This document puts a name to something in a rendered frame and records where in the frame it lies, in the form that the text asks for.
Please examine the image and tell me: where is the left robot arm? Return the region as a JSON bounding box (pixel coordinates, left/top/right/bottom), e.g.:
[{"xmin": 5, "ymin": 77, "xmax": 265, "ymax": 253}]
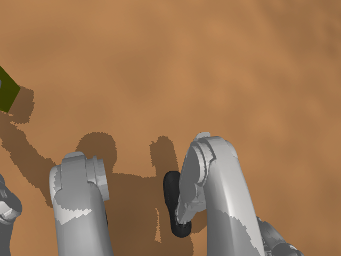
[{"xmin": 0, "ymin": 174, "xmax": 22, "ymax": 256}]

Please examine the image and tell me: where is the carton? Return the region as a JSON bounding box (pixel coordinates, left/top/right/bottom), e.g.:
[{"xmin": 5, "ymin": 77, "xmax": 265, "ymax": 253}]
[{"xmin": 0, "ymin": 66, "xmax": 21, "ymax": 113}]

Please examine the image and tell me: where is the right robot hand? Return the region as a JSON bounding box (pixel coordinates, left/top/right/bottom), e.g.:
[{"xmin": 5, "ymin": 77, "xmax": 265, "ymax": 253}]
[{"xmin": 256, "ymin": 216, "xmax": 286, "ymax": 256}]

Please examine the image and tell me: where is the right robot foot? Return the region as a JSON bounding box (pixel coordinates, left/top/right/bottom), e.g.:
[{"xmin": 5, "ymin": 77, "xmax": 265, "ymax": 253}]
[{"xmin": 163, "ymin": 171, "xmax": 192, "ymax": 238}]

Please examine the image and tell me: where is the right robot arm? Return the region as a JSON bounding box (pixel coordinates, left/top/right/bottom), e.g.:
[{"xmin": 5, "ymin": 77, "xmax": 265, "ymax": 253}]
[{"xmin": 271, "ymin": 243, "xmax": 304, "ymax": 256}]

